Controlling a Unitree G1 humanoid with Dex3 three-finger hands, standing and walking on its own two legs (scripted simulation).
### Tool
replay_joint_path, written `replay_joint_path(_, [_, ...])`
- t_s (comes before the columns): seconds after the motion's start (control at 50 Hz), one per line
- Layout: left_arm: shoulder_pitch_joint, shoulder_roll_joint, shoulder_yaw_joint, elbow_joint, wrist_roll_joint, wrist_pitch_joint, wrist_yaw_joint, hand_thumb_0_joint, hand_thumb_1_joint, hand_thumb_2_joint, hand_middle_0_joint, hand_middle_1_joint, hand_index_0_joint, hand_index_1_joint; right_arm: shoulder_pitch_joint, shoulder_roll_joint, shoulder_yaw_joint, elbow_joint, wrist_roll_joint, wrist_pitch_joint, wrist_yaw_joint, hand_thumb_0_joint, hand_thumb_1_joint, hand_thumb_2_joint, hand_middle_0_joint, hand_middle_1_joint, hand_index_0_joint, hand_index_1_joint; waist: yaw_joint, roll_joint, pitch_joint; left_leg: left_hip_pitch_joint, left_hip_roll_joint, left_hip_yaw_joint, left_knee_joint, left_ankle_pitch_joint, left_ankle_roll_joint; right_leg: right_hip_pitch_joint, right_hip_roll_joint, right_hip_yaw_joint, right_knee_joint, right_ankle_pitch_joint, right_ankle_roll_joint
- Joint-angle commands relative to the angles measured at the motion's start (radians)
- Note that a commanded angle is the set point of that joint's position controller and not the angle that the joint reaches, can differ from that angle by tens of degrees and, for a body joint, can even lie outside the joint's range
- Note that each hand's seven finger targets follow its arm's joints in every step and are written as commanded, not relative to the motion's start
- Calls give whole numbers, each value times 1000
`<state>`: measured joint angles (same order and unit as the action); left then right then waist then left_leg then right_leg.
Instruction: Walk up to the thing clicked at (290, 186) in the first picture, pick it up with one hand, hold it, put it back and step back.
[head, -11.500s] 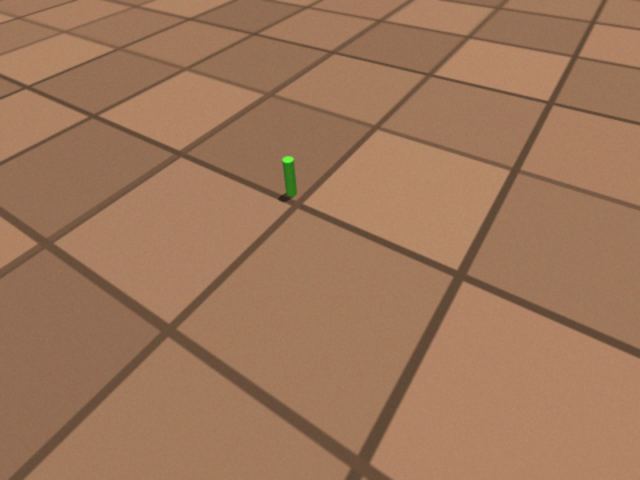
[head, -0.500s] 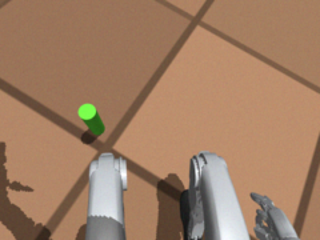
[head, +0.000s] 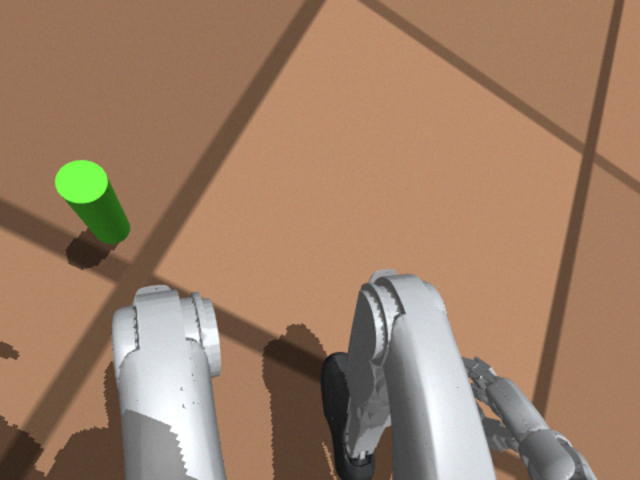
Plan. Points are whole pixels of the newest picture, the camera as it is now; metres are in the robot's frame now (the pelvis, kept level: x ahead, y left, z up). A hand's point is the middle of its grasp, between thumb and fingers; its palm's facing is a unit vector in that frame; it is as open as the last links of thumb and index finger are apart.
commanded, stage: approach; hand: left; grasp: from the side
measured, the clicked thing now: (99, 208) +0.45 +0.26 -0.22
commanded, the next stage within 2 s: close in in 0.08 s
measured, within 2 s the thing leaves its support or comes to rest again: neither
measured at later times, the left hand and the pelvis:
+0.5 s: hand (56, 230) +0.41 +0.30 -0.18, palm faces +0.22 -0.97 +0.07, open 17.6 cm; pelvis -0.01 +0.02 -0.03, yaw -4 degrees
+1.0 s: hand (92, 224) +0.42 +0.26 -0.20, palm faces +0.25 -0.97 +0.03, open 17.2 cm; pelvis -0.01 +0.02 -0.04, yaw -6 degrees
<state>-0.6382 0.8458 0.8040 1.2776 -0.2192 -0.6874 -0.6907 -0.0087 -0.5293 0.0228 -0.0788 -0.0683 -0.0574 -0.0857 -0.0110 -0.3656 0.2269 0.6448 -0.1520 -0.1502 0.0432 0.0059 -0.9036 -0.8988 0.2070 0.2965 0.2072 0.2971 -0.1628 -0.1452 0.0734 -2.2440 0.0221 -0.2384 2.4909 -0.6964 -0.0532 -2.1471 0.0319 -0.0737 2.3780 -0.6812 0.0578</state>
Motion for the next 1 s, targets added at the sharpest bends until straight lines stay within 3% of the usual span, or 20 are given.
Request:
replay_joint_path(0.0, [-173, 424, 43, -196, -4, -133, 43, 0, -518, 57, -74, -90, -49, -109, 68, -297, -56, -40, -32, 22, -15, 0, -921, -908, 199, 300, 199, 300, 39, 505, -679, 569, 41, 123, -284, 204, 29, 269, 13, -116, -155, 166, -93])
replay_joint_path(0.02, [-244, 473, 67, -280, 4, -152, 58, 0, -534, 56, -76, -95, -52, -112, 70, -300, -49, -22, -43, 32, -16, 0, -924, -909, 198, 300, 199, 300, 39, 549, -689, 596, 44, 115, -275, 220, 25, 263, 15, -122, -147, 179, -93])
replay_joint_path(0.04, [-232, 463, 58, -276, 19, -165, 70, 0, -516, 60, -76, -99, -53, -115, 62, -303, -43, -17, -54, 42, -15, 0, -926, -909, 199, 300, 199, 300, 29, 580, -688, 610, 44, 110, -270, 234, 21, 259, 14, -127, -135, 190, -93])
replay_joint_path(0.08, [-206, 295, -45, -211, 22, -176, 80, 0, -544, 54, -77, -103, -57, -116, 40, -301, -33, -20, -67, 52, -8, 0, -932, -910, 199, 300, 199, 300, -19, 557, -624, 590, 46, 94, -257, 212, 18, 220, 16, -144, -129, 179, -93])
replay_joint_path(0.1, [-180, 244, -65, -172, 18, -179, 88, 0, -542, 77, -71, -110, -48, -127, 37, -307, -30, -15, -71, 56, -4, 0, -926, -909, 199, 300, 199, 300, -32, 541, -603, 590, 45, 86, -250, 215, 17, 211, 16, -154, -124, 182, -91])
replay_joint_path(0.12, [-199, 267, -59, -188, 19, -191, 98, 0, -556, 52, -79, -103, -58, -117, 19, -318, -29, -38, -75, 56, -5, 0, -931, -909, 199, 300, 199, 300, -37, 523, -596, 569, 46, 79, -238, 208, 18, 218, 19, -162, -126, 186, -89])
replay_joint_path(0.14, [-166, 245, -73, -144, 17, -198, 105, 0, -586, 45, -77, -100, -58, -113, 1, -324, -24, -52, -78, 59, -5, 0, -936, -910, 199, 300, 199, 300, -45, 505, -598, 568, 45, 80, -219, 222, 20, 230, 18, -163, -125, 205, -86])
replay_joint_path(0.16, [-165, 195, -122, -105, 18, -204, 108, 0, -599, 29, -81, -97, -65, -106, -2, -326, -15, -56, -78, 64, -3, 0, -937, -909, 199, 300, 199, 300, -71, 479, -575, 542, 41, 70, -216, 209, 22, 237, 18, -173, -125, 202, -84])
replay_joint_path(0.2, [-144, 157, -149, -60, 14, -222, 126, 0, -611, 0, -78, -78, -70, -81, -9, -324, -1, -61, -87, 70, 3, 0, -943, -909, 198, 300, 199, 300, -92, 410, -564, 510, 41, 57, -183, 231, 28, 272, 25, -183, -127, 235, -75])
replay_joint_path(0.24, [-149, 151, -160, -29, 6, -248, 157, 0, -611, 0, -72, -72, -67, -72, -21, -327, 20, -67, -93, 78, 9, 0, -939, -907, 199, 301, 199, 301, -95, 375, -525, 461, 37, 46, -171, 218, 32, 285, 29, -191, -124, 233, -70])
replay_joint_path(0.34, [-142, 189, -111, -42, 13, -335, 268, 0, -611, 16, -70, -90, -69, -86, -79, -334, 54, -85, -116, 95, 32, 0, -934, -906, 199, 300, 199, 300, -66, 392, -465, 439, 40, 32, -172, 148, 24, 286, 39, -209, -113, 171, -67])
replay_joint_path(0.38, [-158, 243, -79, -62, 40, -367, 323, 0, -611, 28, -66, -91, -67, -87, -92, -337, 68, -89, -130, 102, 39, 0, -929, -904, 199, 300, 199, 300, -64, 437, -455, 443, 42, 33, -176, 131, 20, 300, 43, -212, -108, 161, -66])
replay_joint_path(0.42, [-163, 184, -115, -56, 61, -390, 365, 0, -584, 37, -64, -85, -62, -82, -101, -334, 72, -84, -139, 110, 48, 0, -930, -905, 199, 300, 199, 300, -81, 454, -421, 441, 43, 29, -185, 105, 14, 285, 43, -216, -106, 147, -68])
replay_joint_path(0.48, [-171, 211, -113, -78, 100, -413, 414, 0, -527, 36, -61, -72, -57, -69, -114, -349, 70, -99, -159, 121, 53, 0, -930, -906, 199, 300, 199, 300, -95, 495, -428, 463, 49, 20, -186, 116, 7, 283, 46, -225, -95, 165, -69])
replay_joint_path(0.56, [-175, 125, -223, -68, 126, -425, 429, 0, -511, 36, -53, -60, -48, -57, -117, -359, 61, -86, -183, 135, 60, 0, -935, -907, 199, 300, 199, 300, -150, 497, -389, 473, 51, 1, -191, 93, 3, 248, 44, -235, -93, 170, -68])
replay_joint_path(0.64, [-177, 40, -303, -32, 90, -423, 456, 0, -555, 35, -50, -53, -46, -52, -113, -356, 74, -89, -183, 133, 74, 0, -930, -906, 199, 300, 199, 300, -172, 395, -371, 412, 36, -4, -166, 59, 19, 261, 53, -235, -116, 165, -59])
replay_joint_path(0.72, [-171, 32, -311, 20, 80, -439, 485, 0, -572, 53, -52, -71, -54, -65, -117, -364, 82, -91, -182, 135, 82, 0, -916, -903, 199, 300, 199, 300, -176, 353, -347, 398, 33, -34, -173, 31, 20, 252, 57, -252, -111, 144, -55])
replay_joint_path(0.86, [-153, 131, -216, 24, 105, -497, 567, 0, -488, 110, -47, -66, -40, -68, -134, -350, 117, -105, -206, 159, 86, 0, -905, -903, 199, 300, 199, 300, -131, 434, -356, 436, 43, -27, -167, 125, 7, 313, 65, -245, -91, 202, -60])
replay_joint_path(0.92, [-163, 155, -206, 5, 132, -514, 602, 0, -370, 154, -107, -69, -83, -86, -135, -346, 123, -101, -218, 169, 86, 0, -895, -904, 199, 300, 199, 300, -140, 451, -359, 429, 47, -17, -157, 134, 11, 333, 67, -241, -99, 216, -61])
replay_joint_path(0.98, [-151, 132, -229, 10, 154, -516, 613, 0, -282, 208, -145, -120, -124, -134, -138, -358, 120, -102, -227, 181, 85, 0, -898, -905, 199, 300, 199, 300, -163, 468, -361, 447, 51, -26, -164, 124, 6, 327, 66, -254, -96, 217, -59])
